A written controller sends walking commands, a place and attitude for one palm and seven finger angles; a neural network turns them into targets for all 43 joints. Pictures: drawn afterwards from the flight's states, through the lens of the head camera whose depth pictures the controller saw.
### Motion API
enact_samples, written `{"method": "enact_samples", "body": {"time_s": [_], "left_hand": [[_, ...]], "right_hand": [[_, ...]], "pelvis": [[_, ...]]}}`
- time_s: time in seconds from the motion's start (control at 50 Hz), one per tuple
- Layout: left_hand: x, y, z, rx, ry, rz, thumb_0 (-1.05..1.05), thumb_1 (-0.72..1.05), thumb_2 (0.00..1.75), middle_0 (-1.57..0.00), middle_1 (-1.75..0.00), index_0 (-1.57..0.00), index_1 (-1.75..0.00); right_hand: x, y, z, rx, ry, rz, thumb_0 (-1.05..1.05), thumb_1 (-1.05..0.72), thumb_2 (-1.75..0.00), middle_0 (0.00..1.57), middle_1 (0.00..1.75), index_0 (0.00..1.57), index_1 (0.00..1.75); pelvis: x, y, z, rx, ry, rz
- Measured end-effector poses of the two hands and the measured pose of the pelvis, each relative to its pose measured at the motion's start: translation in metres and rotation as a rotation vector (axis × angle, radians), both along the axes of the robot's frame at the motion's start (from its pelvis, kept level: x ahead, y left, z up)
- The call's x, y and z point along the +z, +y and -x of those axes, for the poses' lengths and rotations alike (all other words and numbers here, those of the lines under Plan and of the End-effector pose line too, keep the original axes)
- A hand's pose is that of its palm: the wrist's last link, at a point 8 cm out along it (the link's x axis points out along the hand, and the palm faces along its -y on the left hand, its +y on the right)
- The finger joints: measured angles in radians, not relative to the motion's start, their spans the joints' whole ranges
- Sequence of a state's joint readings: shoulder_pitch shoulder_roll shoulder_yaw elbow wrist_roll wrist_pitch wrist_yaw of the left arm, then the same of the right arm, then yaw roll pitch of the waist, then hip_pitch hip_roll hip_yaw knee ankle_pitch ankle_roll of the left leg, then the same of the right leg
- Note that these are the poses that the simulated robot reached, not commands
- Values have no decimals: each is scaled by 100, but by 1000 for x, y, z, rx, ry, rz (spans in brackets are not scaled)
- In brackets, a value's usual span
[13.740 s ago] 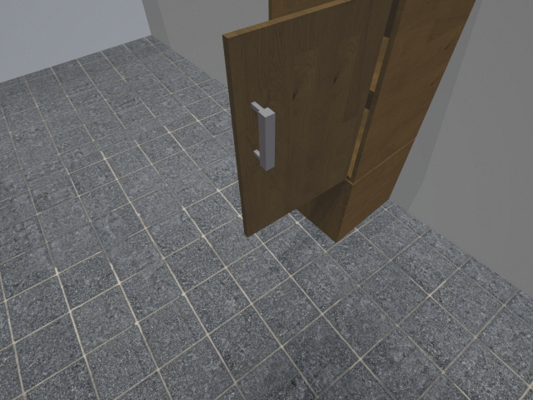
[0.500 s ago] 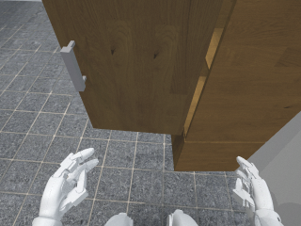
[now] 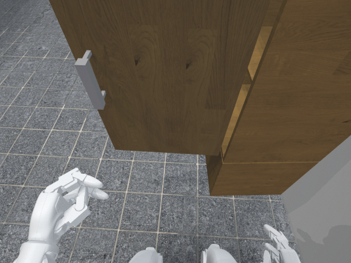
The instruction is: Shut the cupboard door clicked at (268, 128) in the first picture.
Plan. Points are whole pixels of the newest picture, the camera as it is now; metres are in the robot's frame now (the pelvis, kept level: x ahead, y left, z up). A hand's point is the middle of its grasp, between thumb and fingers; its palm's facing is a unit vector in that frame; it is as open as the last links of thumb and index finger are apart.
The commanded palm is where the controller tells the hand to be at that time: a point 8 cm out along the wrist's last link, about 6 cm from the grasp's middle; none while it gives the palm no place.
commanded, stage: raise the hand and make a fist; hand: left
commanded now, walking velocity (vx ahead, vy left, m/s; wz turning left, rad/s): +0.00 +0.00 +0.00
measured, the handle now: (94, 81) +0.52 +0.24 +0.11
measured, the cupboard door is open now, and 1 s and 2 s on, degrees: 85 85 85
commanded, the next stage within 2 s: bring the fist close to the handle in 1.02 s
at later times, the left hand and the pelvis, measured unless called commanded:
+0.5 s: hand (72, 189) +0.24 +0.20 +0.10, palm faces +0.00 -1.00 -0.05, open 3.1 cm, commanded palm +0.21 +0.25 +0.11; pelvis +0.02 +0.02 +0.02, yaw +1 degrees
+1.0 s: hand (79, 187) +0.24 +0.19 +0.11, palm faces +0.00 -1.00 -0.05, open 3.1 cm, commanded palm +0.21 +0.24 +0.11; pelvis +0.02 +0.00 +0.03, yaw +0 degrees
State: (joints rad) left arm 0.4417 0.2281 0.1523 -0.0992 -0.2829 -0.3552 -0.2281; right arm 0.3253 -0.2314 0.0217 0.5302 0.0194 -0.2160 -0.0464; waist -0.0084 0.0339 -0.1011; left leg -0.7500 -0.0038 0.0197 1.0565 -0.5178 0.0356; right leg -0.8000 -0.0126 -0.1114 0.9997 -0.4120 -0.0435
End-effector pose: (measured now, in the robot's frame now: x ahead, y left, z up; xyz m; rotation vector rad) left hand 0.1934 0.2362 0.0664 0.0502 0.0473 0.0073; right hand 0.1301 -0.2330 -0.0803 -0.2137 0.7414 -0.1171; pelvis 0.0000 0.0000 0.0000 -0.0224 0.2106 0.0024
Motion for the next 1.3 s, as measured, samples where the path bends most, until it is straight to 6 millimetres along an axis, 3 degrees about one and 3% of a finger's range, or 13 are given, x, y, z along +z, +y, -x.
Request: {"method": "enact_samples", "body": {"time_s": [0.16, 0.28, 0.38, 0.54, 0.7, 0.82, 1.16, 1.3], "left_hand": [[5, 4, -7, -31, -10, 13, 2, 90, 90, -100, -117, -100, -117], [20, 12, -13, -9, -41, 8, 2, 90, 90, -111, -129, -111, -129], [28, 14, -17, -16, -33, 3, 2, 90, 90, -120, -139, -120, -139], [39, 21, -25, -10, -35, -5, 2, 90, 90, -128, -147, -128, -147], [50, 21, -33, -18, -36, -8, 2, 90, 90, -130, -150, -130, -150], [47, 14, -31, -19, -19, 5, 2, 90, 90, -130, -150, -130, -150], [48, -1, -24, -6, -34, -10, 2, 90, 90, -130, -150, -130, -150], [48, 0, -46, -5, -52, -21, 2, 90, 90, -130, -150, -131, -150]], "right_hand": [[22, -4, -33, 13, -76, 61, 2, -90, -90, 21, 30, 21, 30], [38, 16, -63, 58, -147, 33, 1, -90, -90, 20, 30, 20, 30], [44, 34, -76, 94, -171, -6, 1, -90, -90, 21, 30, 21, 30], [42, 41, -69, 107, -139, -32, 1, -90, -90, 21, 30, 21, 30], [39, 24, -52, 73, -101, -18, 1, -90, -90, 21, 30, 21, 30], [42, 9, -44, 50, -102, -1, 1, -90, -90, 21, 30, 21, 30], [43, 0, -53, 54, -141, -16, 1, -90, -90, 21, 30, 21, 30], [37, -1, -54, 59, -118, -17, 1, -90, -90, 21, 30, 21, 30]], "pelvis": [[4, 11, -10, 1, -10, 7], [10, 15, -16, 6, -22, 14], [15, 17, -19, 10, -37, 17], [21, 15, -20, 13, -60, 15], [28, 11, -20, 10, -80, 7], [30, 6, -18, 4, -84, -2], [30, -7, -16, 8, -86, -9], [29, -10, -15, 16, -85, -12]]}}
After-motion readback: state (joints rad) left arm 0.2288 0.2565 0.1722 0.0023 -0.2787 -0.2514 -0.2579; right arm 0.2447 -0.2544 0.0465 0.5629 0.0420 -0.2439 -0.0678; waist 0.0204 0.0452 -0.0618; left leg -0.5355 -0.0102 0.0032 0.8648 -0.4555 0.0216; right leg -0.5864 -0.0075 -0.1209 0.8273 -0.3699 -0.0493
